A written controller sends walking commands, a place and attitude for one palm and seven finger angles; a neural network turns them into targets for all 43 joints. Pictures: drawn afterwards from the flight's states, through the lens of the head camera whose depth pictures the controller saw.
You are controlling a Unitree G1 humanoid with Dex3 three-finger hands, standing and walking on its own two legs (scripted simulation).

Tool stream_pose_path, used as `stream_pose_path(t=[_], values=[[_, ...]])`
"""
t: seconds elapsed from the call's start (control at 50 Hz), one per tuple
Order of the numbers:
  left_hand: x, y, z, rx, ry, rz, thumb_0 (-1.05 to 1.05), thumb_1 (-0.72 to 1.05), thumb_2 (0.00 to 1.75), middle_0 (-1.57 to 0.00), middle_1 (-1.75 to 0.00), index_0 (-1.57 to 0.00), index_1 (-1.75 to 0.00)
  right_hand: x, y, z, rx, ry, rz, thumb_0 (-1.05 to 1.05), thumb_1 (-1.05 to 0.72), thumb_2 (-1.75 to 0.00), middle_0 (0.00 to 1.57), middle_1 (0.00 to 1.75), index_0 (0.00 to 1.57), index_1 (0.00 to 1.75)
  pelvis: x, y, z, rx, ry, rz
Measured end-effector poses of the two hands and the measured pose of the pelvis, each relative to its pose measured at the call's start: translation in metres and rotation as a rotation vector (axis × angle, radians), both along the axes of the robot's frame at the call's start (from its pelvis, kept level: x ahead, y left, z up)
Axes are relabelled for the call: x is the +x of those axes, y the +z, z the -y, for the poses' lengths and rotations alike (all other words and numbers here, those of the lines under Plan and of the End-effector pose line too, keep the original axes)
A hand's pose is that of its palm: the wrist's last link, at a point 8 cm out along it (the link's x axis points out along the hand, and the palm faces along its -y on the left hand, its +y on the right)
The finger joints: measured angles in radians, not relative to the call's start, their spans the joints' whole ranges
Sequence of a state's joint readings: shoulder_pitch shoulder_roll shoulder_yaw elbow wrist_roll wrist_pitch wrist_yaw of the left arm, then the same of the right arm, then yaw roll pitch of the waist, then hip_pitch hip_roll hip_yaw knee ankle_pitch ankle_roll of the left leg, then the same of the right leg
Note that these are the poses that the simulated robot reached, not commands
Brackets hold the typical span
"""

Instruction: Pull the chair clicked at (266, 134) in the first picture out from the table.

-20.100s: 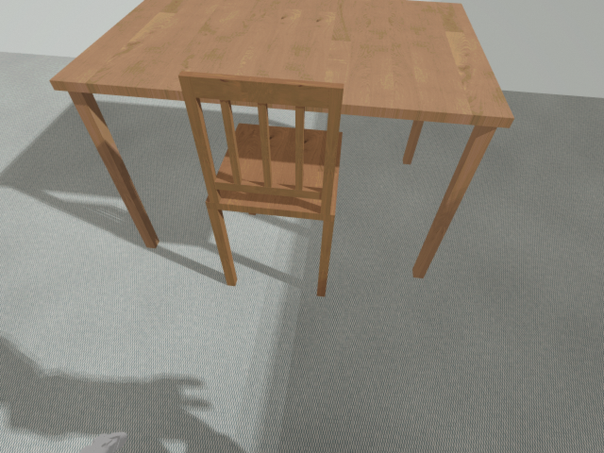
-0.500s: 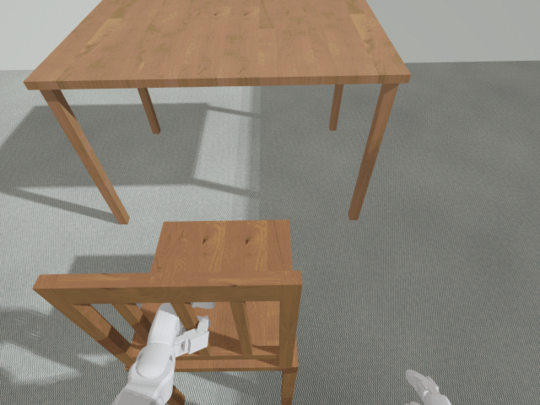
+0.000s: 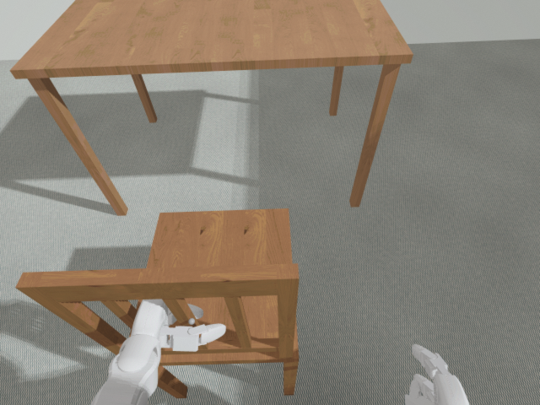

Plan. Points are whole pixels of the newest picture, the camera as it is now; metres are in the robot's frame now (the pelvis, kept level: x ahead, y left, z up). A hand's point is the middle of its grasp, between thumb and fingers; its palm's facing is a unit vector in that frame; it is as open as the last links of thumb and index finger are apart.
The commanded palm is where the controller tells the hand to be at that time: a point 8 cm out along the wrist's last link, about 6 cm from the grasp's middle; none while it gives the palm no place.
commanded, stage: open the thumb and straighten the fingers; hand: left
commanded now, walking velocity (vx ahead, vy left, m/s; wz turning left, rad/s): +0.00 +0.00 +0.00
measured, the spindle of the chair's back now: (189, 323) +0.27 +0.15 -0.08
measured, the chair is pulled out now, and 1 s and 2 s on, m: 0.63 0.63 0.63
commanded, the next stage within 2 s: draw the fingers out of the gap in 0.44 s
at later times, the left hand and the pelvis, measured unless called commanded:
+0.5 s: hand (184, 326) +0.25 +0.15 -0.05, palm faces +0.02 -0.99 -0.15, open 17.2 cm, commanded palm +0.23 +0.20 -0.03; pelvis +0.02 +0.00 -0.02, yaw +2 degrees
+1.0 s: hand (179, 377) +0.18 +0.14 -0.05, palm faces +0.04 -0.99 -0.16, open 17.5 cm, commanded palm +0.15 +0.19 -0.03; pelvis +0.01 +0.01 -0.03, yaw +3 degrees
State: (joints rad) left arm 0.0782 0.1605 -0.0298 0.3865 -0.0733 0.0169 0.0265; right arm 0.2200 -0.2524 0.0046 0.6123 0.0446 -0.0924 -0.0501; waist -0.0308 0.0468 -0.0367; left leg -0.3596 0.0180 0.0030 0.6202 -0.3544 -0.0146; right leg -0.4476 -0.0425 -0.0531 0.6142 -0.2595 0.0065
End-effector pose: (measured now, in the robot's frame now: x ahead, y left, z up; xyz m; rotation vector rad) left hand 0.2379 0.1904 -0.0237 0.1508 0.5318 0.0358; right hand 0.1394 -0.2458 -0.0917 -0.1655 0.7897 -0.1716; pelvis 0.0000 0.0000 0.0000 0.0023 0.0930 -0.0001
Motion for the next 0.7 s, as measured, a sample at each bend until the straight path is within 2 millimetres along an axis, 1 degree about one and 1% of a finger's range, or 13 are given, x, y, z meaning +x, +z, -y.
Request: stream_pose_path(t=[0.08,0.16,0.24,0.36,0.44,0.52,0.6,0.7], values=[[0.002,0.002,-0.006,0.003,0.030,-0.008,0.01,-0.24,0.35,-0.40,-1.24,-0.43,-1.27,0.008,-0.005,-0.005,0.008,0.014,0.022,0.01,-0.90,-0.90,0.20,0.30,0.20,0.30,0.003,-0.004,-0.001,0.002,0.004,-0.019],[0.000,-0.001,-0.007,-0.007,0.038,-0.029,0.01,-0.40,0.27,-0.34,-1.04,-0.36,-1.06,0.016,-0.007,-0.009,0.008,0.031,0.040,0.01,-0.90,-0.90,0.20,0.30,0.20,0.30,0.007,-0.008,-0.002,0.000,0.011,-0.035],[-0.006,-0.004,-0.004,-0.014,0.022,-0.038,0.00,-0.48,0.23,-0.26,-0.80,-0.27,-0.81,0.024,-0.006,-0.011,-0.002,0.043,0.064,0.01,-0.90,-0.90,0.20,0.30,0.20,0.30,0.011,-0.011,-0.002,-0.003,0.017,-0.046],[-0.007,-0.005,-0.011,0.003,0.035,-0.033,0.00,-0.52,0.21,-0.13,-0.40,-0.14,-0.40,0.033,-0.006,-0.011,-0.025,0.055,0.081,0.01,-0.90,-0.90,0.20,0.30,0.20,0.30,0.015,-0.016,-0.002,-0.006,0.025,-0.057],[-0.007,-0.005,-0.011,0.001,0.029,-0.034,-0.01,-0.53,0.21,-0.07,-0.21,-0.07,-0.21,0.036,-0.006,-0.010,-0.035,0.057,0.088,0.01,-0.90,-0.90,0.20,0.30,0.20,0.30,0.017,-0.018,-0.003,-0.010,0.030,-0.062],[-0.007,-0.005,-0.011,-0.004,0.027,-0.034,-0.01,-0.54,0.21,-0.03,-0.10,-0.03,-0.10,0.036,-0.007,-0.010,-0.040,0.054,0.089,0.01,-0.90,-0.90,0.20,0.30,0.20,0.30,0.018,-0.020,-0.003,-0.011,0.031,-0.069],[-0.009,-0.005,-0.011,-0.007,0.026,-0.032,-0.01,-0.54,0.20,-0.03,-0.04,-0.02,-0.04,0.035,-0.007,-0.010,-0.041,0.049,0.088,0.01,-0.90,-0.90,0.20,0.30,0.20,0.30,0.019,-0.021,-0.003,-0.012,0.030,-0.075],[-0.025,-0.004,-0.010,-0.009,0.030,-0.044,-0.01,-0.54,0.20,-0.02,-0.02,-0.01,-0.01,0.035,-0.006,-0.012,-0.034,0.033,0.099,0.01,-0.90,-0.90,0.20,0.30,0.20,0.30,0.021,-0.023,-0.004,-0.013,0.027,-0.081]])
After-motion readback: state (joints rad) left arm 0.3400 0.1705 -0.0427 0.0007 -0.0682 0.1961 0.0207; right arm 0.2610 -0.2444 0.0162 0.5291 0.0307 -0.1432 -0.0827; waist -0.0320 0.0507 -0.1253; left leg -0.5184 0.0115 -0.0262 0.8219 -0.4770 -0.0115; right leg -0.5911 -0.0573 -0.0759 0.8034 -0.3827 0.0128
